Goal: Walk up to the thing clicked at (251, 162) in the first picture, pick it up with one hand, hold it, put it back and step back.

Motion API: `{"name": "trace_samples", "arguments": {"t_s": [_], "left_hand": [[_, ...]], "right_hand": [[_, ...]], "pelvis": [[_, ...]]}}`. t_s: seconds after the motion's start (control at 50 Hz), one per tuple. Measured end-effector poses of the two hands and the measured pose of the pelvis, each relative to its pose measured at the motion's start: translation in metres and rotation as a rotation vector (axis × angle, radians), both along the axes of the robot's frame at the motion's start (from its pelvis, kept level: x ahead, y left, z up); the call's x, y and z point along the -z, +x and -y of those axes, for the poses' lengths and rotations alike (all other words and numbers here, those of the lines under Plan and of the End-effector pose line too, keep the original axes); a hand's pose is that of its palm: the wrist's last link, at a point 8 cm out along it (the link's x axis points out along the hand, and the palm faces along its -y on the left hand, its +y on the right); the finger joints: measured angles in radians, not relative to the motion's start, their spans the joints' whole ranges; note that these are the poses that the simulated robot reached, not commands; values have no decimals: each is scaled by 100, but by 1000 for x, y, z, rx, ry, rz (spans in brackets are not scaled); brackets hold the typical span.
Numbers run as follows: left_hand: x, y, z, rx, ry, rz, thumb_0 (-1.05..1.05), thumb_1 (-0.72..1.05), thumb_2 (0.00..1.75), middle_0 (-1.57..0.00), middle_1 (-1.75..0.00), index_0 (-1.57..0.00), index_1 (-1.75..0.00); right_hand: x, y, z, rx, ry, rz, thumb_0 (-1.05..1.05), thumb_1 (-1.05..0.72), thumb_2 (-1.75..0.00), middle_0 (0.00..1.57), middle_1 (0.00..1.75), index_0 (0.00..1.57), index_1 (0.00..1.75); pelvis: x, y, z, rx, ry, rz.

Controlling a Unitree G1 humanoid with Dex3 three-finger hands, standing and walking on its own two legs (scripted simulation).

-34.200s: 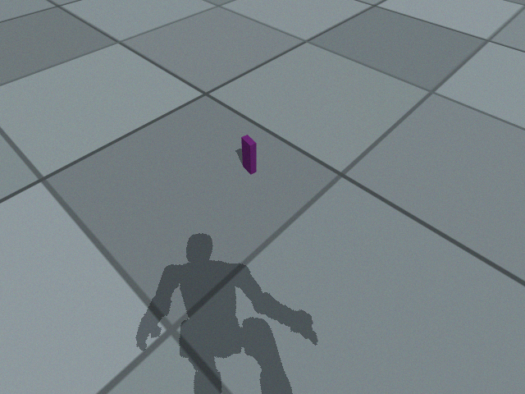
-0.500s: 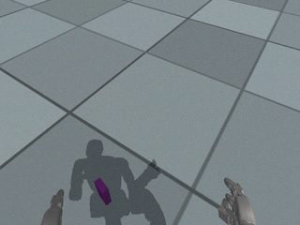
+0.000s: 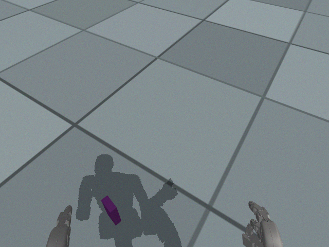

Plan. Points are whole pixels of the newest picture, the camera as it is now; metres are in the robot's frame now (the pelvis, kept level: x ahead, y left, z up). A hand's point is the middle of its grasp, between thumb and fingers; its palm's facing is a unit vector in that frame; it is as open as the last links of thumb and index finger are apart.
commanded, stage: home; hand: left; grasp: from the side
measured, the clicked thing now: (111, 211) +0.42 +0.26 -0.62
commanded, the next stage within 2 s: stand in 0.96 s
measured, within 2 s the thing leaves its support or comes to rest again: neither
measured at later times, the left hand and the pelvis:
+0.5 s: hand (85, 243) +0.17 +0.18 -0.06, palm faces +0.09 -0.96 -0.28, open 17.3 cm; pelvis +0.00 +0.00 +0.00, yaw +0 degrees
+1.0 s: hand (87, 241) +0.18 +0.18 -0.06, palm faces +0.09 -0.96 -0.27, open 17.5 cm; pelvis +0.01 +0.00 +0.00, yaw +0 degrees
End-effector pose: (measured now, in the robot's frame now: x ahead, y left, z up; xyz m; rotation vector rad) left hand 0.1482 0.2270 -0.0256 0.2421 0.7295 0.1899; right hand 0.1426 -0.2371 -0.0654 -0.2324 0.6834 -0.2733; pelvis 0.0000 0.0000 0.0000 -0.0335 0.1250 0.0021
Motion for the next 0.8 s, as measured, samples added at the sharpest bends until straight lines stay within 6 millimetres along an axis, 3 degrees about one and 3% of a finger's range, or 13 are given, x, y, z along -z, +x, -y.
{"name": "trace_samples", "arguments": {"t_s": [0.8], "left_hand": [[2,7,-2,-7,-8,-8,-1,-53,6,-6,-6,-6,-6]], "right_hand": [[-2,10,-6,-12,1,7,2,-90,-90,20,30,20,30]], "pelvis": [[-2,7,-3,2,0,-1]]}}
